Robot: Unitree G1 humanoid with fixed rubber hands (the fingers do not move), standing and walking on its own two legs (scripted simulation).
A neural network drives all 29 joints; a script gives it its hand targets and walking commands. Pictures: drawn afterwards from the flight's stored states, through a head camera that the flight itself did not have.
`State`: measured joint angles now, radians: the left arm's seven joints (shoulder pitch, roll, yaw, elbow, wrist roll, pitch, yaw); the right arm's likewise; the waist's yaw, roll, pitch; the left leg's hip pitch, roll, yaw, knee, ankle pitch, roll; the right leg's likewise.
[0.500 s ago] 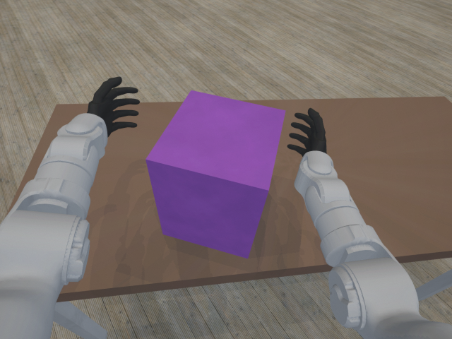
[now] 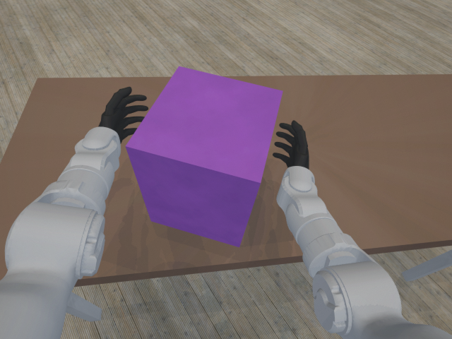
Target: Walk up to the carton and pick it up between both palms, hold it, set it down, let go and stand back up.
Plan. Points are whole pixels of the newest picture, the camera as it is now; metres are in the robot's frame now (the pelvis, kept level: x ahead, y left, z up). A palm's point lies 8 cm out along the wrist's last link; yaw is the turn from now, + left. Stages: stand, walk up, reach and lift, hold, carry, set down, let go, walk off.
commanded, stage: reach and lift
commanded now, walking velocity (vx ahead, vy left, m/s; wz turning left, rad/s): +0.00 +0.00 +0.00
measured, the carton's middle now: (210, 162) +0.46 -0.03 +0.03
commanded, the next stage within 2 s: none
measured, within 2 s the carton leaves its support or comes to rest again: neither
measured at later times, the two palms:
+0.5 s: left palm (127, 146) +0.48 +0.12 +0.07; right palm (291, 170) +0.39 -0.17 +0.06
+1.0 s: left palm (128, 149) +0.47 +0.12 +0.07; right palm (289, 175) +0.38 -0.17 +0.06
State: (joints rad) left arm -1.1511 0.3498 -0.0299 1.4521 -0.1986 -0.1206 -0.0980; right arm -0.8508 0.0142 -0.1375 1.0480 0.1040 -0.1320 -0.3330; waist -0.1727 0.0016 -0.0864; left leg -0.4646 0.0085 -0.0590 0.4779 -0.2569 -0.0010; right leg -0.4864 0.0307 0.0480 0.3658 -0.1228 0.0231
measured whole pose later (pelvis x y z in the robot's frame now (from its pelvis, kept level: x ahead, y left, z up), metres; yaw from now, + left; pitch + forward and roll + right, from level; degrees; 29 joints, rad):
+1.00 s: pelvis +0.00 +0.01 +0.00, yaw +0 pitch +15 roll -2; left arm -1.08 0.22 0.37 1.46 0.29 -0.22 -0.13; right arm -0.82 0.19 -0.71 1.05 -0.39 -0.33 -0.24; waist -0.17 -0.01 -0.12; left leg -0.48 0.01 -0.06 0.48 -0.26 0.00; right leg -0.47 0.03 0.05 0.29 -0.09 0.03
